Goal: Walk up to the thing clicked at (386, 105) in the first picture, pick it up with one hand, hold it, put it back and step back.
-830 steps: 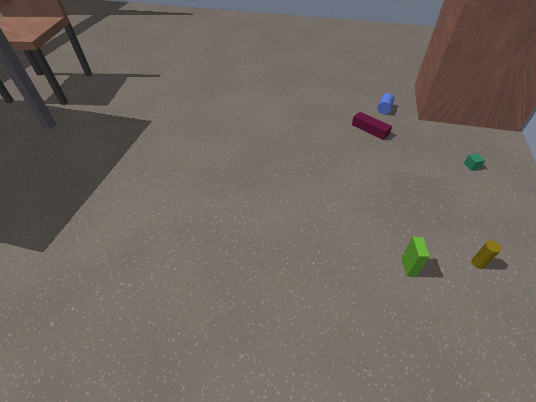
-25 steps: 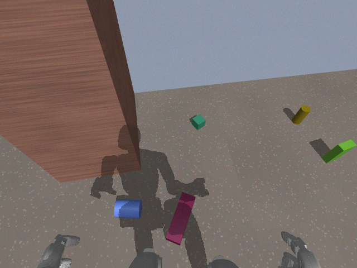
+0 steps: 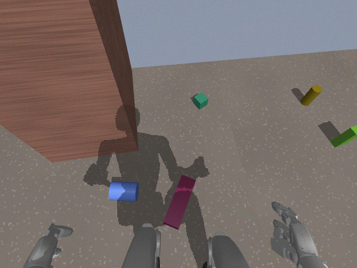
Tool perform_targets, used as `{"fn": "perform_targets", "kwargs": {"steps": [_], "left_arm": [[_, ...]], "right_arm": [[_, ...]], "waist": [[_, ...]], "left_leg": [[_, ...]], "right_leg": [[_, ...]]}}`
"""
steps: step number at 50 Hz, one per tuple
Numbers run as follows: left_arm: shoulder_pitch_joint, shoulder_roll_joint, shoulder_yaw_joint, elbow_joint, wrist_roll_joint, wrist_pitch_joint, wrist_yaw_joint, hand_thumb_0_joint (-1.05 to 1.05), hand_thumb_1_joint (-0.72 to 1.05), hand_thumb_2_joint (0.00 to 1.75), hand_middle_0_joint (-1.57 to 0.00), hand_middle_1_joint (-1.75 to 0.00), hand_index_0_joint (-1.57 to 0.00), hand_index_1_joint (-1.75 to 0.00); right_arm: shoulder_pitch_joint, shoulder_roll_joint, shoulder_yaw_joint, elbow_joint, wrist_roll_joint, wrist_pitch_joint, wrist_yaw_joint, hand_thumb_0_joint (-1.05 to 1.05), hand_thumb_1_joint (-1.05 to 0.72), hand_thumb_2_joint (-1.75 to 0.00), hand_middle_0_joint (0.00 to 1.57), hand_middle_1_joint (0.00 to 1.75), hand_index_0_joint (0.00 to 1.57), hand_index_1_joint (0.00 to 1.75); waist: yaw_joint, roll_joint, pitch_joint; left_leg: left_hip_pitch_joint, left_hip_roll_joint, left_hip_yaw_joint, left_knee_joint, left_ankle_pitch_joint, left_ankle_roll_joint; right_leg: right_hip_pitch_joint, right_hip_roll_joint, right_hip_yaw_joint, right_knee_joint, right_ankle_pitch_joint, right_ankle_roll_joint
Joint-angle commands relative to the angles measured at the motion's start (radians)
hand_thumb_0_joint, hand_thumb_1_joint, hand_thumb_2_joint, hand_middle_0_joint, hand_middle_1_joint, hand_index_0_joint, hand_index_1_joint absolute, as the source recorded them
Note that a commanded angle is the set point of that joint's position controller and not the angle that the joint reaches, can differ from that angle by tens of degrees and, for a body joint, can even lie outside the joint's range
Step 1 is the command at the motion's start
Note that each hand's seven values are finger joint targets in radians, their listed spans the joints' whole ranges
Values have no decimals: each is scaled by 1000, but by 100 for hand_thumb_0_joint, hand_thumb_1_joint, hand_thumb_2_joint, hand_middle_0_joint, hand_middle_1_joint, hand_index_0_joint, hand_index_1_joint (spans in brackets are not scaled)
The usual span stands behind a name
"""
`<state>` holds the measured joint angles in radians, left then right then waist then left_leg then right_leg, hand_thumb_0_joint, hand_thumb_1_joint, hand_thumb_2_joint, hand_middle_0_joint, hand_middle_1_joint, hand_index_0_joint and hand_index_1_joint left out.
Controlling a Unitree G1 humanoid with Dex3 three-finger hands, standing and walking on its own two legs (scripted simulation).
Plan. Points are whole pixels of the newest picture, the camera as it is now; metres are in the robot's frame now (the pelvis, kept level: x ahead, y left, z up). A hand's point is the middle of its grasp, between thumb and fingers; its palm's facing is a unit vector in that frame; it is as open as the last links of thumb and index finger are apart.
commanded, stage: rise first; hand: left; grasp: from above
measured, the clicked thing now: (124, 191) +0.41 +0.27 -0.60
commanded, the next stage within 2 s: approach in 1.74 s
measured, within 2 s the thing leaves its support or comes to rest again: neither
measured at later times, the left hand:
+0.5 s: hand (88, 218) +0.26 +0.31 -0.32, palm faces -0.46 -0.38 -0.80, open 14.0 cm
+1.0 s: hand (97, 205) +0.31 +0.32 -0.42, palm faces -0.45 -0.12 -0.89, open 14.1 cm
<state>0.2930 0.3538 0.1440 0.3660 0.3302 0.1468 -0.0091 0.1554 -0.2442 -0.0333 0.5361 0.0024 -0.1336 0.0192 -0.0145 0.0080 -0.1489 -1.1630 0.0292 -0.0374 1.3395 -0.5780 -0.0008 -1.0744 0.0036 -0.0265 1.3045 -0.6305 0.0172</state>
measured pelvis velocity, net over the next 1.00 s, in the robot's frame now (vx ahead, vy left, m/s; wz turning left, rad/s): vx -0.09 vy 0.00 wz -0.12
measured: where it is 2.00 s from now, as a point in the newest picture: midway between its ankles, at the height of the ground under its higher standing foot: outside the picture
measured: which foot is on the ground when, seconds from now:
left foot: down 0.00-1.00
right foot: down 0.00-1.00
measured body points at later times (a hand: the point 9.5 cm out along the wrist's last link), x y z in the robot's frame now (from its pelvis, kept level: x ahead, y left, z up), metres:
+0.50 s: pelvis -0.07 -0.01 -0.19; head +0.14 +0.01 +0.21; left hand +0.28 +0.32 -0.27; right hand +0.10 -0.28 -0.32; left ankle +0.02 +0.12 -0.61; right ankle -0.01 -0.13 -0.61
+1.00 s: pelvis -0.09 +0.00 -0.28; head +0.13 +0.05 +0.12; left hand +0.33 +0.32 -0.37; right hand +0.00 -0.28 -0.40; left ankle +0.02 +0.12 -0.61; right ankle -0.01 -0.13 -0.61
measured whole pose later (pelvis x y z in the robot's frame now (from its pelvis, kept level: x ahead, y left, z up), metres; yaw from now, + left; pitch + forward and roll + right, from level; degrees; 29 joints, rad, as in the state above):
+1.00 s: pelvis -0.09 +0.00 -0.28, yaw -7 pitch +32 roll -8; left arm -0.62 0.74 0.19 1.12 1.14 -0.38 0.27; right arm 0.09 -0.27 -0.02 0.77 -0.09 -0.03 0.09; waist -0.07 -0.02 -0.09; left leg -2.22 0.04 -0.13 2.26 -0.62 0.00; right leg -2.09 0.04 -0.08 2.22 -0.70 0.03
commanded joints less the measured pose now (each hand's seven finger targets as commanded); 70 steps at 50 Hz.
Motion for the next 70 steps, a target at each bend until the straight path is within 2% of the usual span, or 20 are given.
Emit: {"fn": "perform_targets", "kwargs": {"steps": [1,4,5,9,11,13,16,18,20,22,23,25,30,33,38,41,50,55,67,70], "left_arm": [[-70,219,85,-93,46,-56,27,0,-60,96,-11,-104,-10,-104],[-203,260,98,11,110,-131,34,0,-61,98,-11,-102,-10,-102],[-235,280,106,36,128,-162,37,0,-61,98,-11,-102,-10,-103],[-356,301,58,51,208,-279,35,0,-58,99,-11,-101,-10,-102],[-408,378,100,97,255,-326,56,0,-56,97,-15,-98,-13,-100],[-442,438,140,189,307,-351,87,0,-58,99,-15,-98,-14,-99],[-497,457,145,265,373,-364,119,0,-58,100,-13,-100,-12,-102],[-568,494,159,281,397,-369,131,0,-54,97,-14,-101,-14,-101],[-638,481,134,304,417,-377,129,0,-57,99,-14,-101,-13,-102],[-688,543,161,345,447,-387,128,0,-57,100,-13,-101,-12,-102],[-718,545,147,354,460,-395,122,0,-56,100,-13,-101,-12,-102],[-764,597,170,376,495,-415,122,0,-53,98,-14,-98,-14,-99],[-884,618,156,409,566,-481,139,0,-51,99,-12,-96,-11,-97],[-915,655,174,471,602,-517,169,0,-50,101,-9,-96,-8,-97],[-1017,690,165,520,685,-549,234,0,-53,104,-7,-96,-6,-97],[-1057,679,136,570,729,-547,271,0,-52,102,-8,-95,-7,-96],[-1151,689,105,648,813,-517,338,0,-53,101,-9,-94,-8,-95],[-1188,697,88,683,851,-515,347,0,-50,98,-11,-93,-10,-94],[-1206,748,118,743,909,-554,396,0,-43,90,-16,-90,-16,-90],[-1221,757,116,754,919,-562,407,0,-46,93,-14,-93,-14,-92]], "right_arm": [[-8,-159,-70,-113,11,-55,-4,0,-96,-92,20,30,20,30],[-22,-165,-70,-91,5,-70,-7,0,-96,-91,20,30,20,30],[-24,-169,-71,-78,4,-75,-7,0,-96,-92,20,30,20,30],[-26,-193,-82,-52,-3,-89,-3,0,-93,-91,20,30,20,30],[-30,-199,-80,-27,-4,-86,-2,0,-95,-91,20,30,20,30],[-37,-208,-75,-12,-3,-78,2,0,-96,-92,20,30,20,30],[-26,-224,-82,7,0,-57,9,0,-95,-91,20,30,20,30],[-8,-227,-87,24,0,-44,12,0,-94,-91,20,30,20,30],[5,-223,-90,48,-4,-37,18,0,-95,-92,20,30,20,30],[22,-226,-94,64,-10,-26,21,0,-95,-92,20,30,20,30],[30,-222,-95,72,-12,-21,23,0,-94,-91,20,30,20,30],[36,-227,-96,91,-20,-11,26,0,-93,-91,20,30,20,30],[59,-225,-91,119,-34,17,37,0,-91,-90,20,30,20,30],[55,-230,-84,131,-44,34,44,0,-87,-90,20,30,20,30],[52,-240,-70,153,-63,57,52,0,-88,-90,20,30,20,30],[57,-244,-63,165,-72,70,56,0,-89,-90,20,30,20,30],[75,-249,-58,197,-100,101,68,0,-90,-90,20,30,20,30],[66,-246,-53,200,-111,111,75,0,-90,-90,20,30,20,30],[67,-246,-35,218,-142,130,86,0,-91,-90,20,30,20,30],[57,-246,-33,223,-148,132,87,0,-91,-90,20,30,20,30]], "waist": [[-19,57,-268],[-39,50,-259],[-28,63,-273],[-35,120,-383],[-12,122,-440],[4,94,-443],[23,121,-509],[32,111,-565],[23,96,-611],[30,61,-651],[24,52,-650],[29,37,-662],[10,70,-637],[18,84,-581],[1,137,-552],[-16,164,-535],[-33,209,-559],[-41,228,-556],[-61,188,-568],[-62,197,-556]], "left_leg": [[192,-13,-8,-79,308,20],[70,-12,-15,-2,168,22],[41,-12,-14,23,149,21],[3,-8,-27,108,102,9],[-55,-12,-15,183,118,12],[-144,-14,-14,234,104,15],[-159,-12,-17,289,131,10],[-176,-12,-10,337,157,14],[-199,-11,-3,393,186,21],[-253,-11,5,452,197,31],[-294,-13,10,479,185,34],[-337,-10,12,512,151,37],[-415,-9,8,562,81,33],[-452,-7,-7,566,0,30],[-488,-6,-24,592,-71,28],[-481,-4,-36,599,-83,22],[-466,-7,-36,674,19,17],[-482,-5,-43,694,7,16],[-544,-8,-19,797,105,27],[-558,-7,-20,802,71,26]], "right_leg": [[-25,23,-13,-62,285,-38],[-151,22,-6,19,183,-38],[-181,20,-2,49,168,-38],[-324,23,-4,165,129,-42],[-360,26,-1,217,144,-40],[-412,29,-8,265,126,-41],[-487,31,-22,332,129,-45],[-492,34,-28,357,147,-44],[-510,38,-32,383,169,-42],[-502,42,-31,405,186,-38],[-503,43,-31,418,183,-36],[-512,47,-31,440,163,-36],[-588,55,-49,501,100,-42],[-670,60,-72,540,18,-49],[-769,60,-91,593,-35,-52],[-817,61,-106,623,-33,-55],[-870,57,-113,685,48,-56],[-895,60,-123,712,43,-56],[-854,74,-123,750,127,-47],[-876,77,-124,754,95,-50]]}}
